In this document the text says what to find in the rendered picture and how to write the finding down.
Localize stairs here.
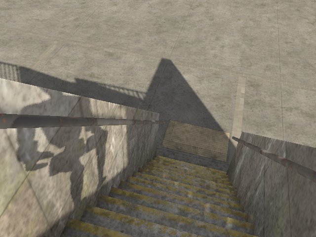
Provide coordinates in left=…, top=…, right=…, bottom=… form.
left=43, top=155, right=258, bottom=237

